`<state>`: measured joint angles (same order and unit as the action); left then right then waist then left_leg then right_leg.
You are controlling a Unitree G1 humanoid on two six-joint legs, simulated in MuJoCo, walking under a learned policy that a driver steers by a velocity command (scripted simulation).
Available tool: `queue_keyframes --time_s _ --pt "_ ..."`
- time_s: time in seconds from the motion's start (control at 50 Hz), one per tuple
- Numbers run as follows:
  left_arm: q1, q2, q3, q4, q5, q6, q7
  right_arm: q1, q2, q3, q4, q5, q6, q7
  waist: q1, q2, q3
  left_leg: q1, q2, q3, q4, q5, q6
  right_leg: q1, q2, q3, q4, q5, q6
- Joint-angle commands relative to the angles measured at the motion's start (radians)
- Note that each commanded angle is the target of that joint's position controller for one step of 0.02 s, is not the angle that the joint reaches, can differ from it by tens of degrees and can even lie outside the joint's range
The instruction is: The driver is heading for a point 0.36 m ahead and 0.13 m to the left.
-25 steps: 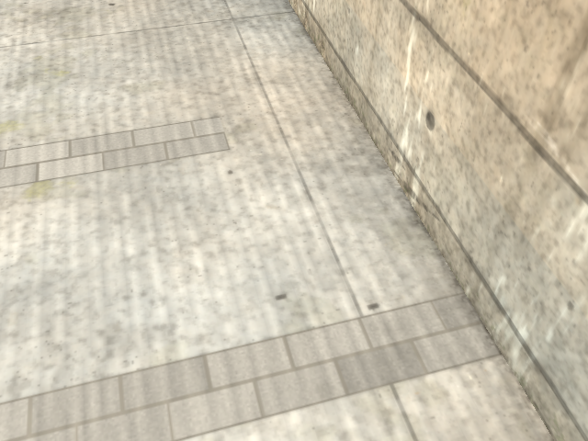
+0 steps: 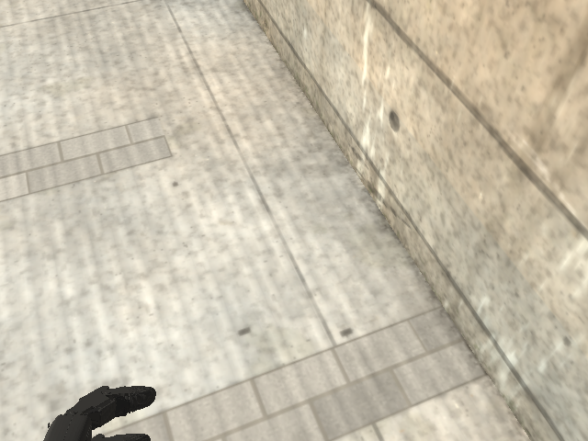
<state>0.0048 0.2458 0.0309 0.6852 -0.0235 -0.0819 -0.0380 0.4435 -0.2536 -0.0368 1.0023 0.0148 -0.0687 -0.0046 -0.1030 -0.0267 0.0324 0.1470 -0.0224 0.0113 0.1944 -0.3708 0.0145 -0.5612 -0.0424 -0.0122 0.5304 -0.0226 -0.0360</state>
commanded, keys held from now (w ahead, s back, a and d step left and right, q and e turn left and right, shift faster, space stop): w+q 0.32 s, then no key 0.68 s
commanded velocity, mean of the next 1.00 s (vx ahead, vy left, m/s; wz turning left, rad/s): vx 0.26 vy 0.00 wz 0.22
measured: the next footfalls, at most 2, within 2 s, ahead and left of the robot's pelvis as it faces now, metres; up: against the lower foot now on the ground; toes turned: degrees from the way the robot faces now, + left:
right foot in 0.04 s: +0.21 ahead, -0.13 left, +0.00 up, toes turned -1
left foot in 0.54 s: +0.43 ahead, +0.16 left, +0.00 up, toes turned +15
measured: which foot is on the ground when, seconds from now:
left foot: down 0.00-0.06, up 0.08-0.52, down 0.54-1.00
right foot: up 0.00-0.02, down 0.04-0.54, up 0.56-0.86, down 0.88-1.00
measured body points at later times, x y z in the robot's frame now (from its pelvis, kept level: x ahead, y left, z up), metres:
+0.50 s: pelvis +0.26 +0.01 +0.00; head +0.29 +0.02 +0.45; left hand +0.22 +0.28 -0.14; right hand +0.49 -0.19 -0.09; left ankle +0.40 +0.16 -0.71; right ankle +0.17 -0.13 -0.73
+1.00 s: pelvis +0.37 +0.04 +0.01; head +0.38 +0.03 +0.46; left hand +0.37 +0.31 -0.13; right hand +0.55 -0.17 -0.12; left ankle +0.39 +0.15 -0.73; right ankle +0.40 -0.09 -0.73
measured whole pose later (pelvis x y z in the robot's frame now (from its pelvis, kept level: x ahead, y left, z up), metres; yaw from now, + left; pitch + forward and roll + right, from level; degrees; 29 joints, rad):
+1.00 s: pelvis +0.37 +0.04 +0.01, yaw +14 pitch +0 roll +1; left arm 0.21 0.23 0.03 1.00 0.02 -0.01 0.03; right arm 0.14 -0.22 -0.03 0.89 -0.02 0.00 -0.02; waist 0.00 0.02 0.00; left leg -0.30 -0.03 0.03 0.47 -0.17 0.02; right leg -0.25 -0.05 0.00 0.54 -0.28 0.03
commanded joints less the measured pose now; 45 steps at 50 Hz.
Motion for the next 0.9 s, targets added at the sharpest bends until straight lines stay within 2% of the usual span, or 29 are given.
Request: queue_keyframes --time_s 0.02,0.04,0.06,0.08,0.1,0.12,0.14,0.16,0.2,0.24,0.32,0.38,0.44,0.46,0.5,0.52,0.54,0.56,0.58,0.6,0.62,0.64,0.66,0.72,0.78,0.84,0.86,0.88,0.9 --pt "0.165 0.172 0.066 -0.022 0.0 -0.022 0.008 -0.035 -0.187 -0.038 -0.046 -0.008 0.005 -0.002 0.185 0.135 -0.063 -0.126 0.227 -0.095 0.252 0.875 0.117 0.322 0.06 -0.036 -0.032 -0.058 -0.062" --pt "0.371 0.222 0.086 0.026 0.008 -0.019 0.022 -0.056 -0.164 -0.027 -0.073 -0.022 0.007 -0.002 0.273 0.103 -0.211 -0.317 0.176 -0.076 0.516 0.722 0.082 0.649 -0.04 0.063 0.018 -0.071 -0.107" --pt "0.474 0.328 0.107 0.046 0.044 -0.016 0.028 0.077 -0.02 0.013 -0.096 -0.016 -0.014 0.004 0.227 -0.161 -0.391 -0.699 0.004 -0.03 0.93 0.184 0.018 1.019 -0.322 0.516 -0.055 -0.34 -0.243" --pt "0.476 0.236 0.08 0.051 0.053 -0.014 0.026 0.074 -0.07 0.003 -0.073 0.018 -0.039 0.01 0.235 -0.222 -0.429 -0.798 -0.023 -0.169 1.094 -0.205 0.022 0.965 -0.389 0.776 -0.256 -0.479 -0.265" --pt "0.383 0.177 0.059 0.049 0.04 -0.017 0.028 -0.027 -0.168 -0.027 -0.106 0.049 -0.043 0.01 0.218 -0.164 -0.233 -0.875 0.04 -0.161 1.145 -0.141 0.033 0.812 -0.353 0.608 -0.281 -0.495 -0.198" --pt "0.304 0.144 0.048 0.044 0.029 -0.018 0.029 -0.086 -0.168 -0.028 -0.124 0.043 -0.04 0.003 0.187 -0.103 -0.135 -0.869 0.093 -0.122 1.117 -0.05 0.037 0.67 -0.322 0.458 -0.294 -0.396 -0.166" --pt "0.244 0.117 0.04 0.05 0.025 -0.024 0.026 -0.106 -0.146 -0.03 -0.125 0.024 -0.031 -0.003 0.155 -0.054 -0.074 -0.827 0.128 -0.114 1.064 0.02 0.031 0.541 -0.276 0.341 -0.326 -0.282 -0.148" --pt "0.206 0.105 0.037 0.055 0.03 -0.034 0.024 -0.077 -0.12 -0.032 -0.119 0.014 -0.013 -0.006 0.115 -0.074 -0.056 -0.758 0.16 -0.126 1.025 0.074 0.026 0.454 -0.24 0.246 -0.357 -0.212 -0.131" --pt "0.175 0.096 0.038 0.077 0.033 -0.048 0.019 -0.04 -0.066 -0.024 -0.116 0.015 0.018 -0.005 0.078 -0.069 -0.035 -0.707 0.176 -0.117 1.013 0.102 0.014 0.364 -0.218 0.139 -0.405 -0.134 -0.14" --pt "0.175 0.113 0.045 0.101 0.036 -0.057 0.021 -0.069 -0.066 -0.028 -0.148 0.012 0.038 -0.01 0.066 -0.059 -0.001 -0.76 0.185 -0.124 0.985 0.155 0.002 0.336 -0.217 0.058 -0.435 -0.086 -0.151" --pt "0.217 0.146 0.053 0.136 0.043 -0.049 0.041 -0.175 -0.074 -0.033 -0.208 0.0 0.035 0.001 0.087 -0.024 0.035 -0.853 0.178 -0.122 0.797 0.347 -0.013 0.385 -0.208 -0.054 -0.448 -0.044 -0.149" --pt "0.255 0.161 0.051 0.158 0.037 -0.033 0.05 -0.301 -0.04 -0.017 -0.255 -0.015 0.019 0.024 0.128 0.014 0.07 -0.773 0.136 -0.039 0.563 0.447 -0.008 0.383 -0.185 -0.144 -0.402 0.178 -0.135" --pt "0.281 0.207 0.059 0.182 0.019 -0.004 0.054 -0.364 -0.044 -0.014 -0.296 -0.014 0.015 0.045 0.146 -0.007 0.047 -0.737 0.107 -0.009 0.448 0.414 0.006 0.485 -0.215 -0.148 -0.318 0.342 -0.126" --pt "0.284 0.214 0.063 0.19 0.003 0.004 0.058 -0.37 -0.047 -0.014 -0.31 -0.011 0.015 0.049 0.142 -0.019 0.032 -0.735 0.092 -0.004 0.406 0.376 0.017 0.538 -0.232 -0.135 -0.28 0.374 -0.119" --pt "0.274 0.224 0.067 0.201 -0.004 0.02 0.06 -0.3 -0.089 -0.032 -0.303 -0.018 0.012 0.053 0.093 -0.048 -0.031 -0.621 0.044 0.023 0.353 0.332 0.051 0.591 -0.23 -0.134 -0.151 0.512 -0.089" --pt "0.257 0.215 0.065 0.201 -0.005 0.026 0.061 -0.188 -0.129 -0.053 -0.27 -0.021 0.007 0.05 0.032 -0.033 -0.09 -0.471 0.007 0.038 0.282 0.407 0.077 0.575 -0.187 -0.157 -0.004 0.528 -0.056" --pt "0.303 0.184 0.054 0.197 0.014 0.024 0.059 -0.106 -0.214 -0.08 -0.25 -0.024 0.009 0.033 0.011 0.049 -0.169 -0.266 0.055 -0.022 0.281 0.779 0.105 0.471 -0.118 -0.187 0.189 0.373 0.0" --pt "0.39 0.087 0.018 0.177 0.056 0.012 0.046 -0.061 -0.293 -0.088 -0.252 -0.049 0.02 0.012 0.055 0.274 -0.318 0.11 0.315 -0.326 0.413 1.308 0.267 0.131 0.004 -0.18 0.556 -0.377 0.07" --pt "0.465 0.063 0.0 0.218 0.031 0.004 0.03 -0.065 -0.213 -0.053 -0.26 -0.045 0.019 0.015 0.071 0.256 -0.531 0.19 0.468 -0.547 0.354 1.349 0.419 0.08 0.053 0.047 0.749 -0.721 0.096" --pt "0.398 0.149 0.025 0.219 -0.011 0.012 0.024 -0.097 -0.173 -0.047 -0.262 -0.031 0.026 0.026 0.043 0.158 -0.488 0.088 0.407 -0.459 0.288 1.114 0.391 0.066 0.011 0.107 0.77 -0.681 0.09" --pt "0.297 0.147 0.027 0.191 -0.021 0.022 0.031 -0.176 -0.155 -0.044 -0.262 -0.016 0.027 0.027 0.055 0.123 -0.328 -0.027 0.347 -0.365 0.252 0.906 0.328 -0.014 -0.022 0.075 0.733 -0.635 0.082" --pt "0.244 0.134 0.027 0.19 -0.006 0.035 0.047 -0.242 -0.121 -0.032 -0.267 -0.014 0.026 0.024 0.072 0.07 -0.223 -0.168 0.309 -0.308 0.207 0.772 0.282 -0.02 -0.05 0.068 0.661 -0.579 0.083" --pt "0.243 0.133 0.032 0.196 0.006 0.055 0.062 -0.3 -0.098 -0.024 -0.27 -0.02 0.026 0.02 0.109 0.076 -0.174 -0.311 0.275 -0.252 0.165 0.695 0.251 0.063 -0.07 0.071 0.58 -0.526 0.087" --pt "0.3 0.091 0.024 0.227 0.019 0.084 0.082 -0.352 -0.114 -0.034 -0.263 -0.048 0.026 0.012 0.151 0.127 -0.163 -0.472 0.237 -0.18 0.106 0.605 0.242 0.237 -0.04 0.033 0.385 -0.449 0.098" --pt "0.274 0.092 0.022 0.236 0.022 0.093 0.086 -0.356 -0.111 -0.032 -0.243 -0.04 0.03 0.0 0.137 0.142 -0.188 -0.476 0.234 -0.177 0.075 0.381 0.229 0.312 -0.034 0.03 0.227 -0.322 0.087" --pt "0.261 0.088 0.023 0.252 0.035 0.097 0.075 -0.382 -0.096 -0.024 -0.222 -0.024 0.045 -0.008 0.155 0.138 -0.131 -0.558 0.188 -0.16 0.06 -0.011 0.162 0.418 -0.007 -0.004 0.042 -0.172 0.055" --pt "0.254 0.092 0.023 0.254 0.047 0.097 0.072 -0.359 -0.073 -0.017 -0.206 -0.022 0.047 -0.008 0.154 0.124 -0.099 -0.582 0.159 -0.151 0.062 -0.114 0.118 0.441 -0.011 0.001 -0.023 -0.149 0.038" --pt "0.241 0.117 0.025 0.245 0.056 0.093 0.072 -0.33 -0.056 -0.011 -0.188 -0.027 0.047 -0.007 0.141 0.084 -0.055 -0.595 0.126 -0.136 0.094 -0.158 0.068 0.429 -0.067 0.066 -0.096 -0.143 0.01" --pt "0.208 0.187 0.039 0.24 0.042 0.091 0.077 -0.286 -0.063 -0.017 -0.184 -0.03 0.047 -0.007 0.083 -0.024 -0.013 -0.564 0.06 -0.079 0.134 -0.117 0.028 0.336 -0.105 0.101 -0.121 -0.256 -0.022"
